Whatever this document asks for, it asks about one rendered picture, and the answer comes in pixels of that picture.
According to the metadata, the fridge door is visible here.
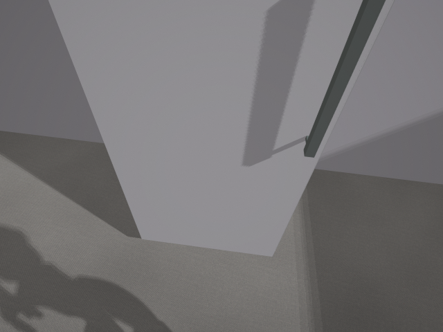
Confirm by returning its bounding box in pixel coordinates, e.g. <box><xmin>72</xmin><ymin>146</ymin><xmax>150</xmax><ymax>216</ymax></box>
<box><xmin>48</xmin><ymin>0</ymin><xmax>394</xmax><ymax>257</ymax></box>

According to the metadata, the handle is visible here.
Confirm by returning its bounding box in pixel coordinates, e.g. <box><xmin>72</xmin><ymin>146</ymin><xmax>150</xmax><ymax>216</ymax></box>
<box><xmin>304</xmin><ymin>0</ymin><xmax>386</xmax><ymax>158</ymax></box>

